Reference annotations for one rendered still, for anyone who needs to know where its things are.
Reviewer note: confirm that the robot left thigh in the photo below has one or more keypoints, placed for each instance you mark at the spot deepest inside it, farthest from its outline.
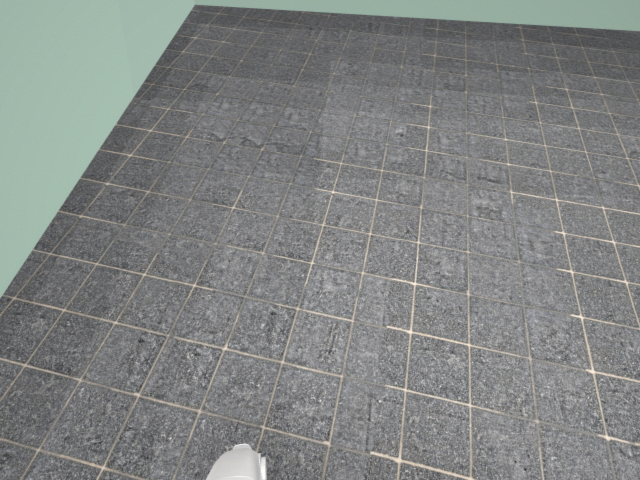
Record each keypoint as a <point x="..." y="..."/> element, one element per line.
<point x="239" y="464"/>

